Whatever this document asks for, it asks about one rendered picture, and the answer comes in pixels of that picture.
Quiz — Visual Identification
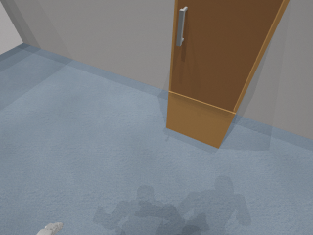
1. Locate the cupboard door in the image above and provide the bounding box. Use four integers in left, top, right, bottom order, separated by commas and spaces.
170, 0, 283, 111

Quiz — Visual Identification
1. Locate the robot left hand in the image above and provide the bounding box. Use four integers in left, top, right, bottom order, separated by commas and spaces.
36, 222, 64, 235

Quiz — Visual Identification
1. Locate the handle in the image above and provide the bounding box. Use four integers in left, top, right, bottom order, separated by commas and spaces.
176, 7, 188, 47

